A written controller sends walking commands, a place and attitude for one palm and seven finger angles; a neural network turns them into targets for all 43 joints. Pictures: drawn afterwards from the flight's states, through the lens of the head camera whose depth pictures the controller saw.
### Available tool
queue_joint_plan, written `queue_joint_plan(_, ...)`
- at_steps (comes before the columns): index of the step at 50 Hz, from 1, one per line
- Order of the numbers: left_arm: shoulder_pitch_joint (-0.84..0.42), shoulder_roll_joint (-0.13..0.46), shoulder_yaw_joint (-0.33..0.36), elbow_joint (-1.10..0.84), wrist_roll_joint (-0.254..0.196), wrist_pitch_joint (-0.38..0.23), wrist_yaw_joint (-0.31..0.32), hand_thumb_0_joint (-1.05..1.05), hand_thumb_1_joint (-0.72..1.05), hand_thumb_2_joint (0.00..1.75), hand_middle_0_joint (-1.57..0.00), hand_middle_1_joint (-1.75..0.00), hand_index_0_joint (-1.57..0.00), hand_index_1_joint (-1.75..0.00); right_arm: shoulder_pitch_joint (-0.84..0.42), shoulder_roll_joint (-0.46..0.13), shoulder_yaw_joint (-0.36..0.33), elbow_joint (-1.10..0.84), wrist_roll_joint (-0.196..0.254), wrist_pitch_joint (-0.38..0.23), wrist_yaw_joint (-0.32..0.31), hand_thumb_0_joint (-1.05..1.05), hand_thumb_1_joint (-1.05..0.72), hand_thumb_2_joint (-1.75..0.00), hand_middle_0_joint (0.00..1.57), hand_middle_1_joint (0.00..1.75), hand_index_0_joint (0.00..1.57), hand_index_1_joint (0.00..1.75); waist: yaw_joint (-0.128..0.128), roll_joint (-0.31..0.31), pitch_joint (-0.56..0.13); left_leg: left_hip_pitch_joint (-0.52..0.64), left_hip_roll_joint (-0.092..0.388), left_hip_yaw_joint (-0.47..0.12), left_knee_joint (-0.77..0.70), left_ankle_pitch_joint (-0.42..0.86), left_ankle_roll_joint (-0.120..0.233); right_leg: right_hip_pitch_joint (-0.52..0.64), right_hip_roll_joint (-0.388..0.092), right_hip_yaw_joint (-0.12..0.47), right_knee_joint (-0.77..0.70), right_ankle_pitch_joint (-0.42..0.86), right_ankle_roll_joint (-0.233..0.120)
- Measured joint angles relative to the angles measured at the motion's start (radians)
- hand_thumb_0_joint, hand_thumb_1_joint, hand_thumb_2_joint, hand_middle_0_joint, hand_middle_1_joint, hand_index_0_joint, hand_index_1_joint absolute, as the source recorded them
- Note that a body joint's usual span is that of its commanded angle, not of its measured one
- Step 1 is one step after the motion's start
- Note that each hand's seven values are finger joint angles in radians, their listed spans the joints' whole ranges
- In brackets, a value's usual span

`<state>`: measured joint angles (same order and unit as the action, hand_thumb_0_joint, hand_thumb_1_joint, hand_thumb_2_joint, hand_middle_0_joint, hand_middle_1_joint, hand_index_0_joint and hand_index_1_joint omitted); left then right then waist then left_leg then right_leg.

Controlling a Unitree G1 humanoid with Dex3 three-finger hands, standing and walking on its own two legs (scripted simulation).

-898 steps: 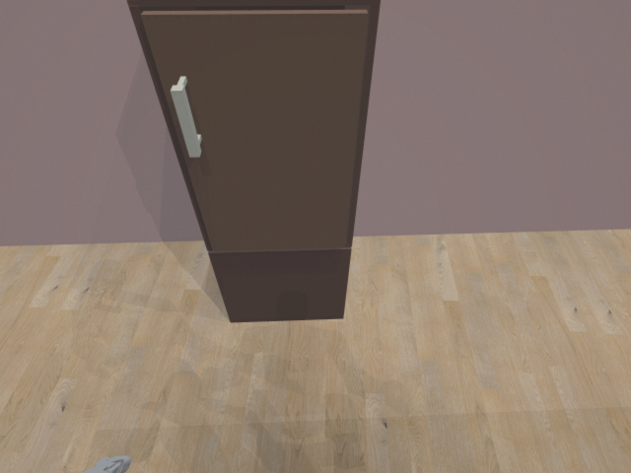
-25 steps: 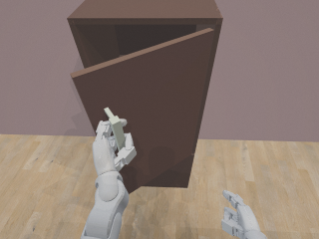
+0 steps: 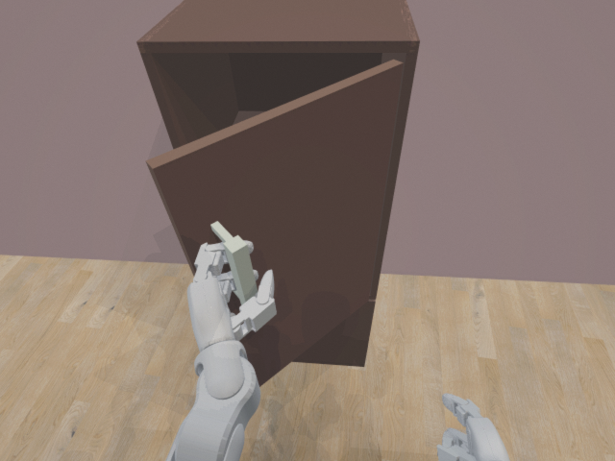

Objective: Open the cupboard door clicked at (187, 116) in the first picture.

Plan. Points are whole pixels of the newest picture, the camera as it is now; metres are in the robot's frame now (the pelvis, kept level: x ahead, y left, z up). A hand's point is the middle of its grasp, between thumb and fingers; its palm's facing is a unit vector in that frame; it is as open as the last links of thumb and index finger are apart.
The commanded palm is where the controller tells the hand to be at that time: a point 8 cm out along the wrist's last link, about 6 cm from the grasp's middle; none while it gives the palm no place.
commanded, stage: open thumb and fingers to let go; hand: left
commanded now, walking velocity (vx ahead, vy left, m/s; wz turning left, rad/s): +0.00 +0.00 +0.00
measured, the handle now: (236, 270) +0.33 +0.12 +0.10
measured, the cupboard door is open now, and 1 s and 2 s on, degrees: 45 48 47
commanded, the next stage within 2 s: slide the hand sideways off the handle in 0.58 s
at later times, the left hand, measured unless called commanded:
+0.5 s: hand (257, 292) +0.29 +0.09 +0.10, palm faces +0.32 -0.95 -0.03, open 14.7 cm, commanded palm +0.24 +0.11 +0.10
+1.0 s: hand (264, 325) +0.25 +0.07 +0.10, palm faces -0.14 -0.99 +0.02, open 16.3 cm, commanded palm +0.23 +0.12 +0.10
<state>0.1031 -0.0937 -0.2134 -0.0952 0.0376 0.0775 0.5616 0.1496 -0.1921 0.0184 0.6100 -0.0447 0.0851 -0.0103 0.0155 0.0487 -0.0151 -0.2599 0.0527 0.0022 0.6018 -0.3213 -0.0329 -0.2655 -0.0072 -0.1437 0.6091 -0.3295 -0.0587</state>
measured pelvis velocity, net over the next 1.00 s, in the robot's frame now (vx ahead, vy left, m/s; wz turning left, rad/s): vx -0.03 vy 0.04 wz -0.02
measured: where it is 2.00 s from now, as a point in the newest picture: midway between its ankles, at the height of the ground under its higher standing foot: outside the picture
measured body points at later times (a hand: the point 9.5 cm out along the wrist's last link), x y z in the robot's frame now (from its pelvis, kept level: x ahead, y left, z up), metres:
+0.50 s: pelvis -0.01 +0.03 +0.00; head -0.02 +0.02 +0.45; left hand +0.27 +0.14 +0.11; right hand +0.18 -0.17 -0.09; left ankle +0.00 +0.15 -0.73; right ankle +0.00 -0.07 -0.73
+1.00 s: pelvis -0.03 +0.04 -0.01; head -0.04 +0.02 +0.44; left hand +0.25 +0.13 +0.10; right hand +0.15 -0.17 -0.09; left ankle +0.00 +0.15 -0.73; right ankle +0.00 -0.07 -0.73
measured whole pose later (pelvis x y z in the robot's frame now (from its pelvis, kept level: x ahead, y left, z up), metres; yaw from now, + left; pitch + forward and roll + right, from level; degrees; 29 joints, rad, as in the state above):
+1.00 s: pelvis -0.03 +0.04 -0.01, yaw -1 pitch -2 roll +0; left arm 0.04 0.01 -0.25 -0.03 -0.09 0.01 0.10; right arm 0.20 -0.20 0.06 0.56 0.02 0.00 -0.02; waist 0.02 0.05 0.00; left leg -0.30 0.01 0.04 0.66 -0.32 0.01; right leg -0.32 -0.05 -0.10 0.67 -0.31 -0.01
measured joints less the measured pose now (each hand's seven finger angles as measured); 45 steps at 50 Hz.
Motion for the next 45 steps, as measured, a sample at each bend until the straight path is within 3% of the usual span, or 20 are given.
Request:
queue_joint_plan(12, -0.023, 0.000, -0.016, 0.047, 0.004, -0.029, -0.011, 0.00, -0.17, 0.44, -0.32, -1.23, -0.33, -1.23, 0.012, 0.009, -0.001, 0.000, 0.002, -0.019, -0.007, 0.01, -0.91, -0.90, 0.20, 0.30, 0.20, 0.30, -0.005, 0.003, -0.002, 0.008, -0.008, 0.013, -0.003, 0.004, 0.005, 0.008, -0.007, 0.014, -0.013, 0.016, 0.015)
queue_joint_plan(17, -0.035, 0.004, -0.040, 0.060, 0.011, -0.023, 0.002, 0.00, -0.36, 0.35, -0.30, -1.15, -0.32, -1.15, 0.001, 0.018, 0.004, -0.002, 0.004, -0.017, 0.001, 0.01, -0.91, -0.90, 0.20, 0.30, 0.20, 0.30, -0.004, -0.003, 0.001, 0.011, -0.013, 0.020, 0.003, 0.000, 0.015, 0.013, -0.012, 0.021, -0.015, 0.020, 0.024)
queue_joint_plan(28, -0.126, -0.002, -0.084, 0.103, 0.031, 0.023, 0.047, -0.01, -0.48, 0.30, -0.25, -0.73, -0.25, -0.73, -0.032, 0.033, 0.009, 0.003, 0.007, -0.011, 0.032, 0.01, -0.91, -0.90, 0.20, 0.30, 0.20, 0.30, 0.009, -0.013, 0.004, -0.032, -0.030, 0.028, 0.046, -0.012, 0.032, -0.029, -0.032, 0.031, 0.025, 0.014, 0.040)
queue_joint_plan(35, -0.144, -0.004, -0.091, 0.092, 0.017, 0.051, 0.045, -0.01, -0.49, 0.30, -0.34, -0.57, -0.31, -0.64, -0.035, 0.039, 0.013, 0.014, 0.009, -0.005, 0.044, 0.01, -0.91, -0.90, 0.20, 0.30, 0.20, 0.30, 0.020, -0.011, 0.002, -0.055, -0.034, 0.028, 0.065, -0.015, 0.035, -0.052, -0.037, 0.031, 0.045, 0.011, 0.043)
queue_joint_plan(37, -0.126, 0.003, -0.082, 0.079, 0.042, 0.036, -0.023, -0.01, -0.49, 0.30, -0.35, -0.54, -0.29, -0.62, -0.023, 0.037, 0.017, 0.000, 0.015, -0.004, 0.044, 0.01, -0.91, -0.90, 0.20, 0.30, 0.20, 0.30, 0.019, -0.015, 0.008, -0.059, -0.038, 0.024, 0.067, -0.013, 0.037, -0.056, -0.042, 0.028, 0.052, 0.008, 0.043)
queue_joint_plan(40, -0.102, 0.059, -0.073, 0.071, 0.037, -0.031, -0.213, -0.01, -0.49, 0.30, -0.30, -0.47, -0.22, -0.53, 0.014, 0.024, 0.023, -0.031, 0.025, -0.013, 0.024, 0.01, -0.91, -0.90, 0.20, 0.30, 0.20, 0.30, 0.027, -0.015, 0.013, -0.067, -0.044, 0.018, 0.074, -0.010, 0.039, -0.063, -0.048, 0.022, 0.064, 0.005, 0.042)
queue_joint_plan(43, -0.094, 0.126, -0.069, 0.071, -0.018, -0.078, -0.388, -0.01, -0.49, 0.30, -0.25, -0.41, -0.16, -0.45, 0.043, 0.005, 0.031, -0.043, 0.041, -0.035, 0.001, 0.01, -0.91, -0.90, 0.20, 0.30, 0.20, 0.30, 0.028, -0.006, 0.015, -0.068, -0.046, 0.014, 0.082, -0.011, 0.040, -0.062, -0.050, 0.018, 0.071, 0.003, 0.042)
queue_joint_plan(45, -0.091, 0.145, -0.063, 0.073, -0.066, -0.087, -0.456, -0.01, -0.50, 0.30, -0.22, -0.38, -0.14, -0.41, 0.051, -0.006, 0.036, -0.044, 0.052, -0.053, -0.010, 0.01, -0.91, -0.90, 0.20, 0.30, 0.20, 0.30, 0.023, 0.003, 0.017, -0.064, -0.045, 0.015, 0.084, -0.011, 0.040, -0.057, -0.049, 0.020, 0.069, 0.006, 0.044)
